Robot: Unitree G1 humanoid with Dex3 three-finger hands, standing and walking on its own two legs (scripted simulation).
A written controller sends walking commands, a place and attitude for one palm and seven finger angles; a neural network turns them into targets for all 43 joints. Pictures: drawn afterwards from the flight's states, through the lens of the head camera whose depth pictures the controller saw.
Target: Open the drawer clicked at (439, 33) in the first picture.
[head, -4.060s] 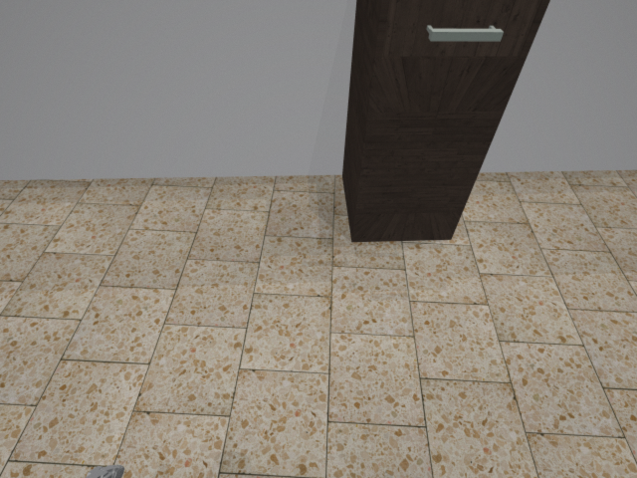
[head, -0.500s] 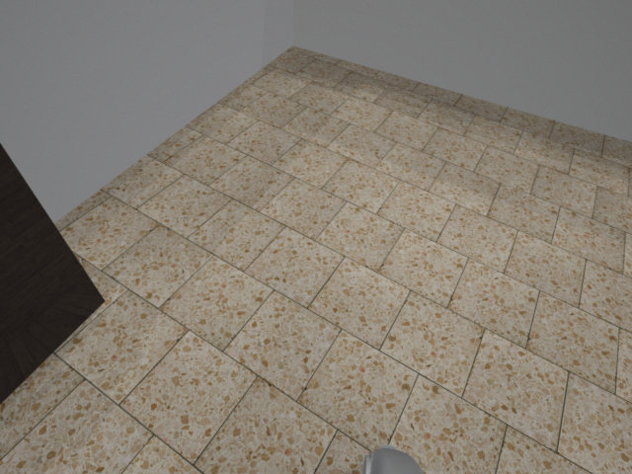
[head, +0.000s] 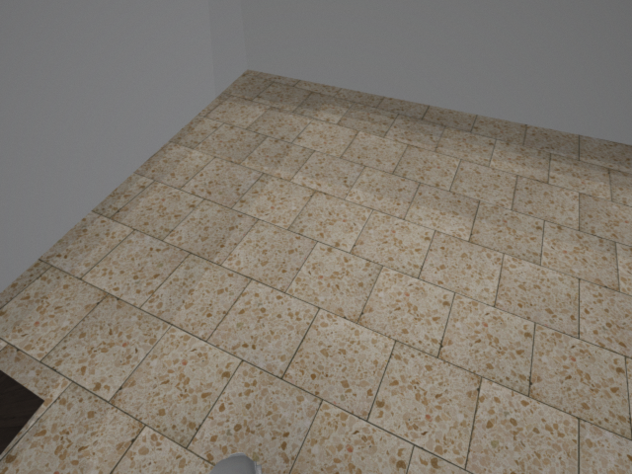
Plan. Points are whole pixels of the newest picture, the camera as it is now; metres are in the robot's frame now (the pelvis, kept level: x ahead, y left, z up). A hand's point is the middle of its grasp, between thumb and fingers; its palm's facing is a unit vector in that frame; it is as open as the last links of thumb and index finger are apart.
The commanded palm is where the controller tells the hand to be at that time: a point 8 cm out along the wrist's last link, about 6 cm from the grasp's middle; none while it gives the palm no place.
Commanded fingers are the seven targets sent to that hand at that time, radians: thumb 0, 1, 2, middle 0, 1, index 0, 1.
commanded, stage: walk to a spot facing it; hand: left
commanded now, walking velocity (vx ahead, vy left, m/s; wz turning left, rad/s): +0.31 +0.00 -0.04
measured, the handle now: out of the picture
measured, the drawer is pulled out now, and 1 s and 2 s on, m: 0.00 0.00 0.00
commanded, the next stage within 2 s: turn to face it in 0.06 s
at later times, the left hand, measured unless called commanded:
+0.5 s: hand (180, 407) +0.25 +0.23 -0.16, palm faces +0.13 -0.97 -0.20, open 7.3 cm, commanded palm none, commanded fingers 0.00 0.90 0.90 -0.20 -0.30 -0.20 -0.30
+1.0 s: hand out of the picture +0.16 +0.23 -0.18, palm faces +0.45 -0.86 -0.25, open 7.4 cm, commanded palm none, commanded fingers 0.00 0.90 0.90 -0.20 -0.30 -0.20 -0.30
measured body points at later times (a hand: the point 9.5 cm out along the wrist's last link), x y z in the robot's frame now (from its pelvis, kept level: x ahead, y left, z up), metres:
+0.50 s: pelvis +0.17 +0.03 +0.00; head +0.20 +0.04 +0.45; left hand +0.24 +0.28 -0.15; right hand +0.16 -0.19 -0.15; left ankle +0.17 +0.13 -0.74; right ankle +0.21 -0.10 -0.70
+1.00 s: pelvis +0.20 +0.03 -0.01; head +0.24 +0.05 +0.43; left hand +0.13 +0.28 -0.16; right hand +0.43 -0.17 -0.13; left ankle +0.17 +0.13 -0.73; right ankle +0.23 -0.09 -0.74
